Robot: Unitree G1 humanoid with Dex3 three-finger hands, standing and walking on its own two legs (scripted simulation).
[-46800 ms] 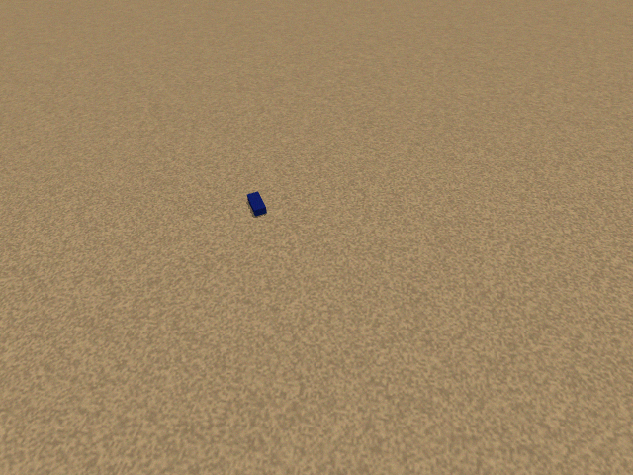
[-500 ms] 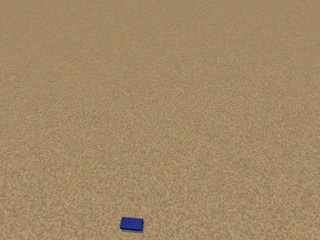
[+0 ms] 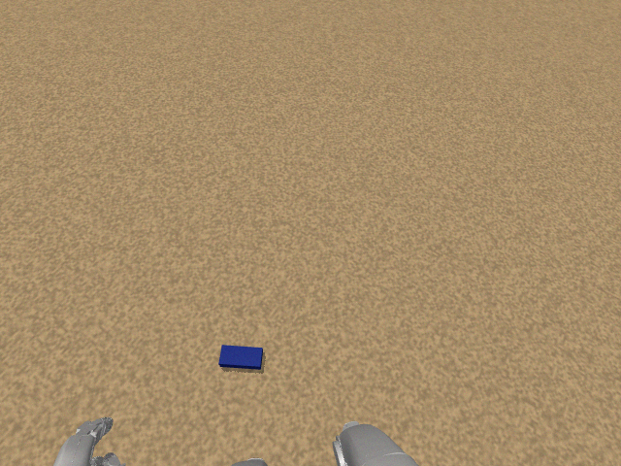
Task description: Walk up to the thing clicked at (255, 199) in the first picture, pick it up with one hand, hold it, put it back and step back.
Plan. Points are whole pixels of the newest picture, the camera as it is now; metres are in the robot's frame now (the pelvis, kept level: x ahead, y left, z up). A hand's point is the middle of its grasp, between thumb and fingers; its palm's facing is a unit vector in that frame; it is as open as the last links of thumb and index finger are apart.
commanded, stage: step back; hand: left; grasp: from above
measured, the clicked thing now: (241, 357) +0.45 +0.17 -0.75
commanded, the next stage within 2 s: none
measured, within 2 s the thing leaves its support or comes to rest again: neither
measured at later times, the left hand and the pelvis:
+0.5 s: hand out of the picture +0.01 +0.24 -0.13, palm faces -0.06 -0.91 -0.41, open 7.4 cm; pelvis -0.11 -0.01 +0.00, yaw -4 degrees
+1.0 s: hand out of the picture -0.16 +0.26 -0.16, palm faces -0.07 -0.92 -0.39, open 7.4 cm; pelvis -0.27 -0.01 -0.01, yaw -6 degrees
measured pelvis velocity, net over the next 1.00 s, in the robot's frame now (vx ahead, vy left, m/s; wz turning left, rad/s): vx -0.27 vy -0.01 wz -0.10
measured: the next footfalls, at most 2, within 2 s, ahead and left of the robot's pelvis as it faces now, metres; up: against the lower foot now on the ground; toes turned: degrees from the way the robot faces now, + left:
right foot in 0.28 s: -0.04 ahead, -0.13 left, +0.00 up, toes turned -1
left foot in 0.64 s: -0.13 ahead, +0.11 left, +0.00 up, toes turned -4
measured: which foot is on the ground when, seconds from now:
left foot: down 0.00-0.32, up 0.34-0.62, down 0.64-1.00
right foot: up 0.00-0.26, down 0.28-0.66, up 0.68-1.00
